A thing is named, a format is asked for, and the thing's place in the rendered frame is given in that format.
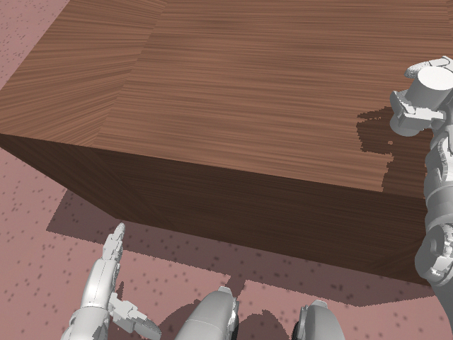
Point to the left robot hand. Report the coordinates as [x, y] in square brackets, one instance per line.
[99, 290]

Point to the right robot hand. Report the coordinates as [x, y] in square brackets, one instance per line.
[418, 118]

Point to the right robot arm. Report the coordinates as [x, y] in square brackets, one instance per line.
[434, 259]

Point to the left robot arm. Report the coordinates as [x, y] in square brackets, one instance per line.
[88, 323]

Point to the can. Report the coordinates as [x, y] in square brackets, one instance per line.
[429, 89]

